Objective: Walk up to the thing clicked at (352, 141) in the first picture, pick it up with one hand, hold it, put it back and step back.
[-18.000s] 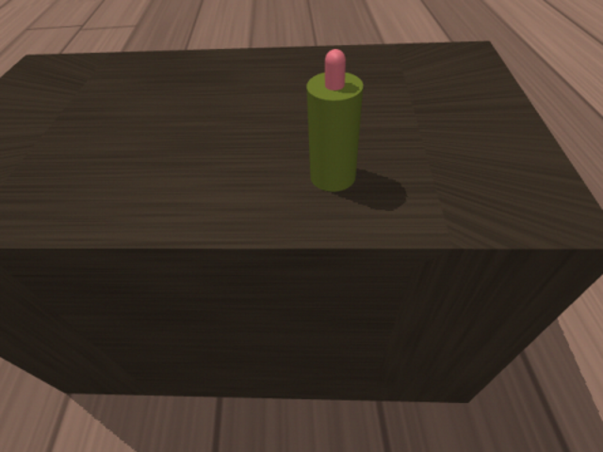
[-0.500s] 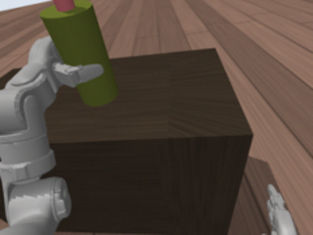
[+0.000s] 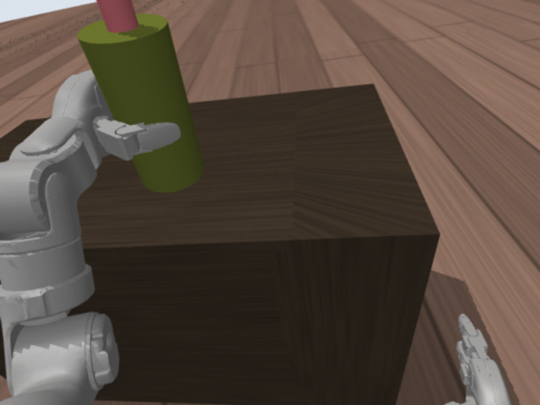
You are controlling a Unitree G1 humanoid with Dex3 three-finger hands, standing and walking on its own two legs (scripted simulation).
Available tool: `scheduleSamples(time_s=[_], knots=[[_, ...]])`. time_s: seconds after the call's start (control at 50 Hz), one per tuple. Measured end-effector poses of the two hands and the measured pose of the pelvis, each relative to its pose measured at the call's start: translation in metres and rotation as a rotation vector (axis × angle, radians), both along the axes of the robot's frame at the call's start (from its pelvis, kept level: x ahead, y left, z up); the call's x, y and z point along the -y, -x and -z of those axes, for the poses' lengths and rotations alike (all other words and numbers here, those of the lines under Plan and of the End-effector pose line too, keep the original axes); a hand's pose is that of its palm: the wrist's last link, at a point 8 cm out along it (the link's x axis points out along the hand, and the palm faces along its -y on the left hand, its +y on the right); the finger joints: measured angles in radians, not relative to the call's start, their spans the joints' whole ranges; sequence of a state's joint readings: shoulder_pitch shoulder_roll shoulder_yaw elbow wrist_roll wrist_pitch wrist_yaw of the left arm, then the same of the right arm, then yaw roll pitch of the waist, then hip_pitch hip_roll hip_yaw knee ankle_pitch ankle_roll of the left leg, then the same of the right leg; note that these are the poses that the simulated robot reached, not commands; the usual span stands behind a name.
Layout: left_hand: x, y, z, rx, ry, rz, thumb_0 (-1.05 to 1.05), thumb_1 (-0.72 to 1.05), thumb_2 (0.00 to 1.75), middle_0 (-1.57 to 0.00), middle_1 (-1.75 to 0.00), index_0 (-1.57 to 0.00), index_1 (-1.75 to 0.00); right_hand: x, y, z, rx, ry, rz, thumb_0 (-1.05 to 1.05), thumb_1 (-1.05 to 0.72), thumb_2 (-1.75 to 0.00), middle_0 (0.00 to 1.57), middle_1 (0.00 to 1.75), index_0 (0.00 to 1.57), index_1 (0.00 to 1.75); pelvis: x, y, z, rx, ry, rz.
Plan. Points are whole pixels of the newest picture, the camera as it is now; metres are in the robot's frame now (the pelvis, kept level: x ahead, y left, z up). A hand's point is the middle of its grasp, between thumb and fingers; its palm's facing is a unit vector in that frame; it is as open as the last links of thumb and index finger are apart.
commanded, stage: hold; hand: left
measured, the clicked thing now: (145, 90) +0.33 +0.15 +0.37
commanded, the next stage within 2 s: crouch in 0.36 s
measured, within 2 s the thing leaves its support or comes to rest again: neither
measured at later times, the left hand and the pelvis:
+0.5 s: hand (132, 100) +0.33 +0.17 +0.35, palm faces +0.12 -0.99 -0.09, open 11.4 cm; pelvis +0.00 +0.00 +0.00, yaw +0 degrees
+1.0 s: hand (177, 151) +0.41 +0.18 +0.24, palm faces +0.19 -0.98 -0.04, open 11.3 cm; pelvis -0.02 -0.01 +0.00, yaw -1 degrees
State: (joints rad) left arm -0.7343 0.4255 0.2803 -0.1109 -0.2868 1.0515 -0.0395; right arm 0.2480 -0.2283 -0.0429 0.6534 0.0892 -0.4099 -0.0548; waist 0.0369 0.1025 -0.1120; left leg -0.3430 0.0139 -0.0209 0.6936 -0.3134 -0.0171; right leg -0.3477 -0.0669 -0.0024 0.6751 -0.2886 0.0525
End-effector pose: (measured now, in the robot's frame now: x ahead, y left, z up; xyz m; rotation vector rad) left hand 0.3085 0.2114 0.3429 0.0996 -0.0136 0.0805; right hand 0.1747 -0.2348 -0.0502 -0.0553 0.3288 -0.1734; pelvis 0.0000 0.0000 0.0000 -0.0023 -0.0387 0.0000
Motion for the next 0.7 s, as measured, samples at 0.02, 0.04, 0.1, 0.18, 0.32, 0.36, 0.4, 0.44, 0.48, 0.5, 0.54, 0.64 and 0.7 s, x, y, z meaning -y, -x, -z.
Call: scheduleSamples(time_s=[0.02,0.04,0.1,0.18,0.32,0.36,0.4,0.44,0.48,0.5,0.54,0.64,0.7], knots=[[0.001,0.0,0.0,0.002,-0.002,0.001,-0.04,-0.61,1.03,-0.63,-1.07,-0.68,-1.12,0.0,0.0,0.0,-0.001,0.001,0.001,-0.01,0.52,-0.06,0.05,0.05,0.05,0.05,0.0,0.0,0.0,0.0,0.0,0.001],[0.002,0.0,0.0,0.005,0.0,0.003,-0.04,-0.61,1.03,-0.63,-1.07,-0.68,-1.12,0.0,0.001,0.001,-0.003,0.001,0.002,-0.01,0.52,-0.06,0.05,0.05,0.05,0.05,0.0,0.0,0.0,0.001,0.0,0.001],[0.003,-0.001,-0.002,0.006,0.014,0.007,-0.04,-0.61,1.03,-0.63,-1.07,-0.68,-1.12,0.001,0.002,0.002,-0.008,0.006,0.007,-0.01,0.52,-0.07,0.05,0.05,0.05,0.05,0.0,0.001,0.001,0.002,0.0,0.0],[0.004,-0.003,-0.006,0.008,0.019,-0.003,-0.04,-0.61,1.03,-0.63,-1.07,-0.68,-1.12,0.004,0.003,0.001,-0.007,0.011,0.015,-0.01,0.52,-0.07,0.05,0.05,0.05,0.05,0.001,0.002,0.001,0.001,0.0,0.002],[0.0,-0.005,-0.013,0.016,0.03,-0.029,-0.04,-0.61,1.03,-0.63,-1.08,-0.68,-1.12,0.008,0.005,0.0,0.001,0.01,0.023,-0.01,0.52,-0.07,0.05,0.05,0.05,0.05,0.001,0.003,0.001,0.0,-0.001,0.001],[-0.003,-0.004,-0.014,0.019,0.03,-0.036,-0.04,-0.61,1.03,-0.63,-1.08,-0.67,-1.12,0.008,0.006,0.0,-0.001,0.011,0.019,-0.01,0.52,-0.07,0.05,0.05,0.05,0.05,0.001,0.004,0.001,0.0,-0.002,0.0],[-0.005,-0.002,-0.015,0.02,0.03,-0.038,-0.04,-0.61,1.03,-0.63,-1.08,-0.67,-1.12,0.007,0.007,0.0,-0.001,0.01,0.017,-0.01,0.52,-0.07,0.05,0.05,0.05,0.05,0.001,0.004,0.001,0.0,-0.002,0.001],[-0.006,-0.001,-0.016,0.023,0.025,-0.039,-0.04,-0.61,1.03,-0.63,-1.08,-0.67,-1.12,0.007,0.008,-0.001,0.0,0.008,0.015,-0.01,0.52,-0.07,0.05,0.05,0.05,0.05,0.0,0.004,0.001,0.001,-0.001,0.002],[-0.007,0.002,-0.015,0.025,0.015,-0.038,-0.04,-0.61,1.03,-0.63,-1.08,-0.67,-1.12,0.005,0.008,-0.001,0.001,0.006,0.009,-0.01,0.52,-0.07,0.05,0.05,0.05,0.05,0.0,0.004,0.0,0.002,-0.001,0.002],[-0.007,0.003,-0.015,0.026,0.01,-0.035,-0.04,-0.61,1.03,-0.63,-1.08,-0.68,-1.12,0.005,0.008,-0.001,0.002,0.006,0.005,-0.01,0.52,-0.07,0.05,0.05,0.05,0.05,0.0,0.004,0.0,0.003,0.0,0.001],[-0.006,0.005,-0.014,0.023,0.006,-0.024,-0.04,-0.61,1.03,-0.63,-1.08,-0.68,-1.12,0.004,0.008,-0.001,0.004,0.006,0.004,-0.01,0.53,-0.06,0.05,0.05,0.05,0.05,0.0,0.005,0.0,0.005,0.0,0.0],[-0.005,-0.002,-0.005,-0.036,0.042,-0.008,-0.04,-0.61,1.03,-0.63,-1.08,-0.67,-1.12,0.005,0.006,-0.002,0.004,0.016,0.005,-0.01,0.55,-0.06,0.05,0.05,0.05,0.05,0.0,0.007,0.001,0.009,-0.001,-0.004],[-0.004,-0.012,0.004,-0.081,0.07,-0.034,-0.04,-0.61,1.03,-0.63,-1.07,-0.68,-1.12,0.005,0.006,-0.005,0.014,0.023,0.006,-0.01,0.56,-0.05,0.05,0.05,0.05,0.05,0.001,0.009,0.001,0.009,-0.002,-0.006]])
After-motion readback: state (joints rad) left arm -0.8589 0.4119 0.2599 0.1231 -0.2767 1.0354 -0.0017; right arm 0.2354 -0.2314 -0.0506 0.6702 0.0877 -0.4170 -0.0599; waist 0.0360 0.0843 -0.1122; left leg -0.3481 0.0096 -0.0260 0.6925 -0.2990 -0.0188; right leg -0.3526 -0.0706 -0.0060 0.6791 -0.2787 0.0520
